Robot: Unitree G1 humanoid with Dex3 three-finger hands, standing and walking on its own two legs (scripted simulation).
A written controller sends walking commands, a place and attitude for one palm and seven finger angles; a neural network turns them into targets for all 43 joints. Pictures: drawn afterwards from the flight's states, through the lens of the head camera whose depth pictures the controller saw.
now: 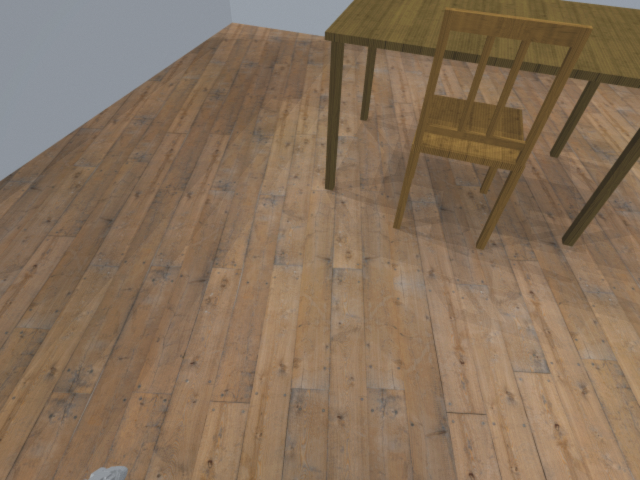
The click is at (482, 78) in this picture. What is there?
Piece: chair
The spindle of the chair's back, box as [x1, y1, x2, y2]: [457, 36, 494, 131]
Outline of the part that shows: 493,36 487,36 457,130 463,131 494,39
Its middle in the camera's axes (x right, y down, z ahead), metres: +0.49 -0.49 +1.24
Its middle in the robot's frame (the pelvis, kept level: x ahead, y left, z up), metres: +1.27 -0.44 -0.08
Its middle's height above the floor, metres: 0.69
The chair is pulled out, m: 0.00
